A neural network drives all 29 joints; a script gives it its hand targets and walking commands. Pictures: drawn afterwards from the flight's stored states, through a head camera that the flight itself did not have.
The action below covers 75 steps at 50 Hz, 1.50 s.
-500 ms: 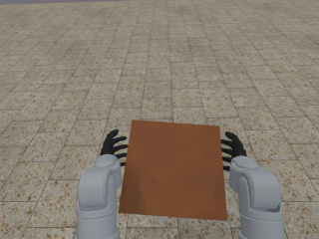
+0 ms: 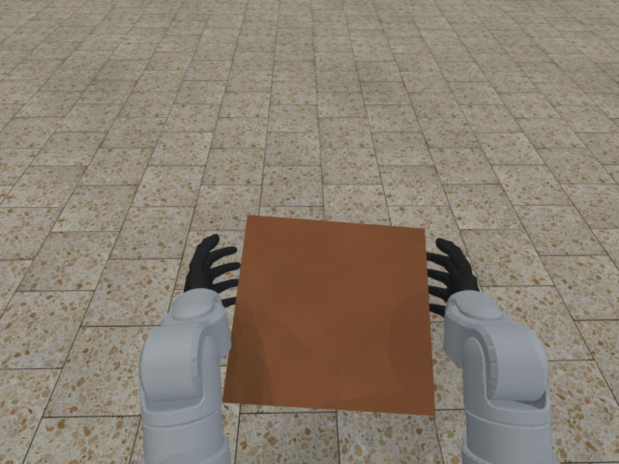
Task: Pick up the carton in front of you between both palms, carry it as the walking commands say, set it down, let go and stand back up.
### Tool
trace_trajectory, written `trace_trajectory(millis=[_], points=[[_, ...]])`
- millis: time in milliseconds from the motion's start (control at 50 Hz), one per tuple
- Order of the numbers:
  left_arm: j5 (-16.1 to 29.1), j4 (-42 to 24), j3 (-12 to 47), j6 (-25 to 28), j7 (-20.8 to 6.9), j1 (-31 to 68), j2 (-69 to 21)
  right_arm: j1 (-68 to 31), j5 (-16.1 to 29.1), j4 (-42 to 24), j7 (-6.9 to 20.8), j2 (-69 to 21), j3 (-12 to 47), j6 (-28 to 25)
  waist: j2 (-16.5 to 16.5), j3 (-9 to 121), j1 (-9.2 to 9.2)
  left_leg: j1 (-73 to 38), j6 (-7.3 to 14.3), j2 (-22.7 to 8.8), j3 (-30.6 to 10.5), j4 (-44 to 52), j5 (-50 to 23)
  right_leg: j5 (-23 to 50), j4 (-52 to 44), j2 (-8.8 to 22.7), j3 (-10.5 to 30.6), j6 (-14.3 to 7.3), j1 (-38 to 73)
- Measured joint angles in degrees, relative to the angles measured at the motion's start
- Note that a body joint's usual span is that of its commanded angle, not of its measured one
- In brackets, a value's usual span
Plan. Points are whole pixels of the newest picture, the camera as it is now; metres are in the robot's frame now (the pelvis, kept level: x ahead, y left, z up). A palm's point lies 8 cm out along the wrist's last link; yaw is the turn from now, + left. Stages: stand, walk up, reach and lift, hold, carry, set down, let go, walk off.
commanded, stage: carry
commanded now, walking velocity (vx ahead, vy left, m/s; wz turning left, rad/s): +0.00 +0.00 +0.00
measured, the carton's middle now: (323, 322) +0.30 +0.01 +0.00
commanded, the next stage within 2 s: none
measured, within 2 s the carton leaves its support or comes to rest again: neither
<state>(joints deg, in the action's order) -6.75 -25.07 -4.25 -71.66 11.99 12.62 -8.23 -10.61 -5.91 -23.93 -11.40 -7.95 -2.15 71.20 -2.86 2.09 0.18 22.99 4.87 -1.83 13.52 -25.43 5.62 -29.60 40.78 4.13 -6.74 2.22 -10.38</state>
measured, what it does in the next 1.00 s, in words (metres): steps on the spot: right foot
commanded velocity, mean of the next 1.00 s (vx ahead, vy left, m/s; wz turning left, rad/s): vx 0.00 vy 0.00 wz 0.00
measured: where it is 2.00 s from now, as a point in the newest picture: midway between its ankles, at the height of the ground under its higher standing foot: outside the picture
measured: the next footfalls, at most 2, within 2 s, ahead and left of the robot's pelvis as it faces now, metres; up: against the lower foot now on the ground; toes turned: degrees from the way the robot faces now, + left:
right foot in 0.14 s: +0.08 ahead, -0.13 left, +0.00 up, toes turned +10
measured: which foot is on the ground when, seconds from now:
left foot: down 0.00-1.00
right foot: up 0.00-0.12, down 0.14-1.00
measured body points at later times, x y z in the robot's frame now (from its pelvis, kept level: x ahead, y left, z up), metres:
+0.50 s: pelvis +0.11 -0.01 +0.00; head +0.10 +0.00 +0.45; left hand +0.40 +0.14 +0.06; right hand +0.39 -0.15 +0.05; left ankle +0.09 +0.08 -0.73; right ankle +0.03 -0.13 -0.73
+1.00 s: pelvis +0.09 -0.01 +0.00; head +0.08 +0.00 +0.45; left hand +0.39 +0.14 +0.04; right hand +0.38 -0.17 +0.03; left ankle +0.09 +0.08 -0.73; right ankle +0.03 -0.13 -0.73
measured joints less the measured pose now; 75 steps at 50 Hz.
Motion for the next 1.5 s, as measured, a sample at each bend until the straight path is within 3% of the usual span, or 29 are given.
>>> trace_trajectory(millis=[80,160,180,260,440,840,1040,1280,1500], points=[[-0.22,1.49,0.14,-0.69,-0.01,0.12,-0.05,-0.28,0.1,1.63,0.23,-0.05,-0.91,0.7,0.78,-0.24,-0.15,-2.94,-0.12,-0.33,-0.28,3.04,0.57,0.69,-5.59,-1.41,1.32,-1.02,-4.01],[-1.35,3.21,0.52,1.33,-1.29,-0.83,0.1,0.66,-1.4,3.37,1.3,0.1,-0.16,-1.2,0.2,0.95,-0.33,-4.62,-0.6,0.46,0.0,1.54,3.45,16.09,-15.03,0.28,0.64,-0.95,-4.08],[-1.62,4.0,0.74,1.83,-1.77,-1.24,0.16,1.14,-1.83,4.3,1.8,0.18,-0.22,-1.94,0.27,1.45,-0.27,-4.9,-0.8,0.5,-0.26,0.54,4.57,16.89,-14.66,0.49,0.34,-0.66,-3.52],[-2.42,8.44,0.88,3.89,-3.38,-2.6,0.41,2.71,-2.88,8.52,3.19,0.37,-0.37,-4.1,1.02,3.96,-0.51,-5.89,-1.45,0.15,-0.47,-1.51,7.78,11.65,-13.5,0.44,0.13,-0.25,-1.9],[-4.09,14.17,0.3,11.21,-5.72,-4.24,0.63,3.88,-3.65,13.62,4.6,0.5,-0.27,-10.36,1.64,5.18,0.11,-5.86,-2.6,-0.71,-1.15,-6.17,12.56,7.76,-10.41,0.28,-0.32,-0.39,-1.21],[-6.67,35.66,-5.38,32.07,-9.78,-0.83,0.15,0.21,-7.75,33.71,8.81,0.11,-5.85,-30.2,1.95,3.28,-0.13,-7.07,-3.44,-1.64,-1.98,-6.1,11.95,8.44,-11.4,-0.53,-1.2,-1.2,0.39],[-5.93,31.41,-3.69,30.62,-9.07,-2.31,0.4,1.31,-6.41,30.89,8.51,0.24,-5.18,-29.88,1.64,3.73,-0.07,-5.94,-3.2,-1.67,-1.82,-5.54,10.56,9.42,-11.17,-0.48,-1.14,-1.32,-1.15],[-6.18,33.63,-4.15,29.56,-9.29,-1.32,0.24,1.41,-7.13,32.26,8.79,0.26,-5.69,-28.96,1.56,4.64,-0.72,-5.72,-2.79,-1.5,-1.72,-4.94,9.17,10.52,-11.05,-0.27,-1.08,-1.3,-1.72],[-6.64,33.29,-4.42,29.48,-9.04,-0.96,0.18,0.76,-6.65,31.69,8.87,0.18,-5.74,-28.24,1.74,4.71,-0.16,-4.8,-2.4,-1.53,-1.46,-4.35,7.86,11.9,-11.33,-0.3,-0.8,-1.21,-2.92]])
